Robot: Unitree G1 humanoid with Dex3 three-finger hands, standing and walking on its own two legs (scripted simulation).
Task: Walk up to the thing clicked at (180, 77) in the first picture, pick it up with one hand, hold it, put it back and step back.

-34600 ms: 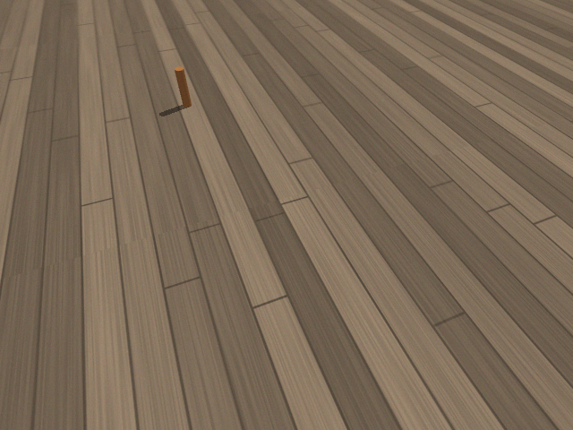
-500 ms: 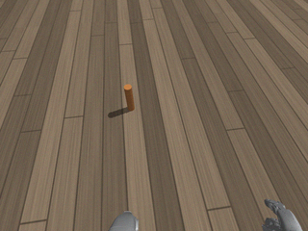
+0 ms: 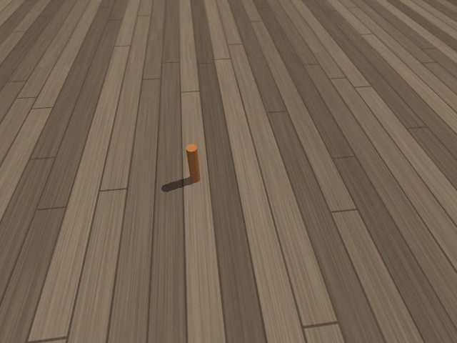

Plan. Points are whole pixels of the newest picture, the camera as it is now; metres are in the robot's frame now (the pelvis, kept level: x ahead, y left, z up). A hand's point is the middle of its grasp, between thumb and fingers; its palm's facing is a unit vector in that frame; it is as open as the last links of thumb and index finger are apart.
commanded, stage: step back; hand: left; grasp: from the side
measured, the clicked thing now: (193, 164) +1.07 +0.20 -0.64
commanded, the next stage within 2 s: stand in 0.62 s
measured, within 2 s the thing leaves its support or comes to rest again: neither
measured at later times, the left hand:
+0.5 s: hand out of the picture +0.11 +0.30 -0.16, palm faces +0.05 -0.94 -0.35, open 7.4 cm
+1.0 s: hand out of the picture +0.11 +0.27 -0.14, palm faces +0.00 -0.94 -0.34, open 7.4 cm
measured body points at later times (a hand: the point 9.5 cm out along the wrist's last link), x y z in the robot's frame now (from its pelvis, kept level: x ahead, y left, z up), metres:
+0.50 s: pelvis +0.04 +0.03 +0.00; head +0.06 +0.05 +0.45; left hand +0.11 +0.34 -0.14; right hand +0.14 -0.27 -0.12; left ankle +0.06 +0.14 -0.73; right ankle +0.03 -0.11 -0.73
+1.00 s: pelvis +0.04 +0.01 +0.02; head +0.04 +0.01 +0.47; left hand +0.11 +0.32 -0.11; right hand +0.15 -0.28 -0.11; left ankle +0.06 +0.14 -0.73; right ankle +0.03 -0.11 -0.73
